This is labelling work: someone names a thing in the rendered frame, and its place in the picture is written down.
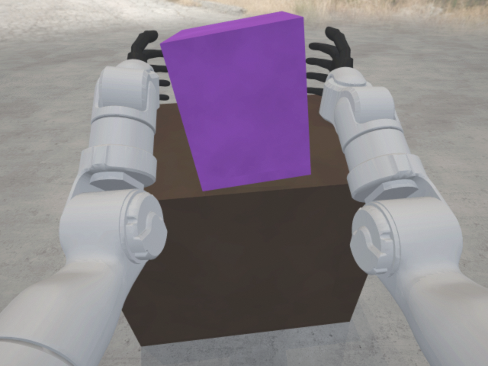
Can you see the carton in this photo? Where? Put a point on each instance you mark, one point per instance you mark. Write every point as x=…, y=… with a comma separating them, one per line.
x=241, y=90

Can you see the left robot hand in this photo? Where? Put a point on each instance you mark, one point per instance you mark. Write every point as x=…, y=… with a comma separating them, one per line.
x=138, y=52

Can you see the right robot forearm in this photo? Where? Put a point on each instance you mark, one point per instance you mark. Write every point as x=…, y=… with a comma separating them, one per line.
x=380, y=164

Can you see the pedestal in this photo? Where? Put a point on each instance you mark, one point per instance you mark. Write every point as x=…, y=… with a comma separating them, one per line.
x=251, y=258

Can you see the left robot forearm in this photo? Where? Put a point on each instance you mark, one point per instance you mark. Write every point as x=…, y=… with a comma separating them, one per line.
x=123, y=124

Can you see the right robot hand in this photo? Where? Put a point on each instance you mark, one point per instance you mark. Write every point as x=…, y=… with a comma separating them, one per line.
x=340, y=54

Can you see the left robot upper arm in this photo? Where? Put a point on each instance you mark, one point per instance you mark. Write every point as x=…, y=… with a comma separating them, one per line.
x=69, y=318

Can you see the right robot upper arm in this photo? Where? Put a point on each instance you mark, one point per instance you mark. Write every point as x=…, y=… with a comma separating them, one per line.
x=414, y=247

